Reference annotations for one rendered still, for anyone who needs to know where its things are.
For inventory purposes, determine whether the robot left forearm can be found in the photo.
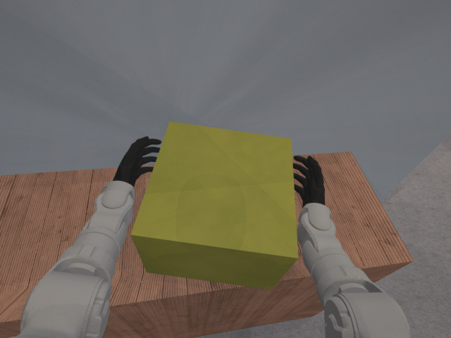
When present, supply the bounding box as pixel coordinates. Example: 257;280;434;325
20;181;135;332

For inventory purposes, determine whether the right robot hand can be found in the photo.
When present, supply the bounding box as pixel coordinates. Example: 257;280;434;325
293;156;325;207

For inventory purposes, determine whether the robot right forearm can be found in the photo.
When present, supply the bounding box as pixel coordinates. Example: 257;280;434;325
297;203;412;338

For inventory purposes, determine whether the right robot upper arm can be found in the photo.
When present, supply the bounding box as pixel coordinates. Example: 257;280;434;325
324;292;410;338

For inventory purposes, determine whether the pedestal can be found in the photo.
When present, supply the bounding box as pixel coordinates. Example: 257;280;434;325
0;151;414;338

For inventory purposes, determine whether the carton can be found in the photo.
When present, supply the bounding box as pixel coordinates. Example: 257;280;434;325
131;121;298;290

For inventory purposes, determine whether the left robot upper arm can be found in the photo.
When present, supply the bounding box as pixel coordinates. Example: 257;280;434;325
9;271;112;338

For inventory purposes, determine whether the left robot hand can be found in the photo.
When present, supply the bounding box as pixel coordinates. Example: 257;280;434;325
113;136;161;187

